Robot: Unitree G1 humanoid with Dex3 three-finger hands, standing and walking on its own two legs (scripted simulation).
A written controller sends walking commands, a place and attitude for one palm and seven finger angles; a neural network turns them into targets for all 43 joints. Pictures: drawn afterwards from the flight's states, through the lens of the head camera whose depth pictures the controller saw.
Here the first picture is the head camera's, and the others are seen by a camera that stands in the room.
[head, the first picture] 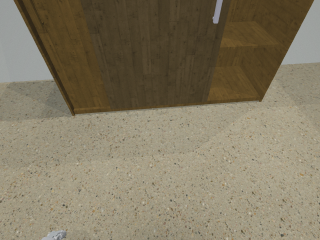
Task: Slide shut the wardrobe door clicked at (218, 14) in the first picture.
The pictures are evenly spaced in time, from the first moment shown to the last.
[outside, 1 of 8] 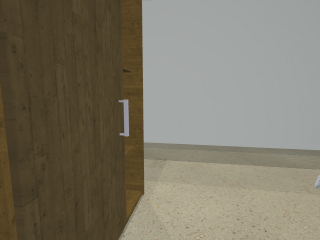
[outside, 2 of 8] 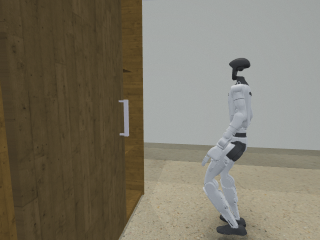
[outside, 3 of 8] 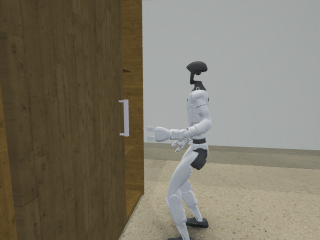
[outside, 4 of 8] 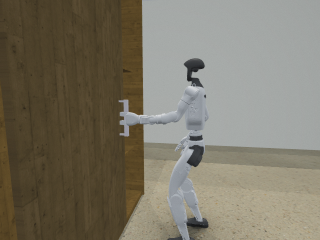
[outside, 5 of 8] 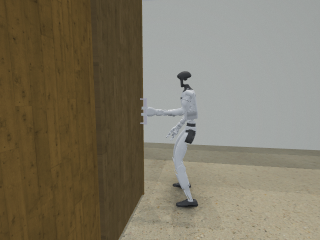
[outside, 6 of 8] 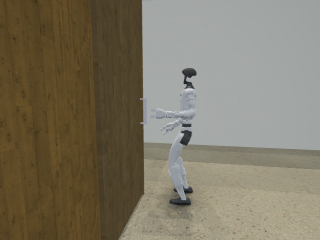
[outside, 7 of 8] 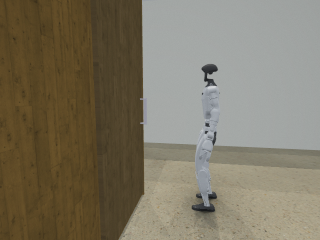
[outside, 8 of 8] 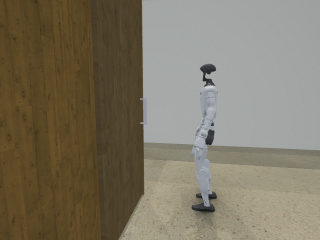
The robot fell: no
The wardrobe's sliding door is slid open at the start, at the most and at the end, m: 0.51 0.51 0.00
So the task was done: yes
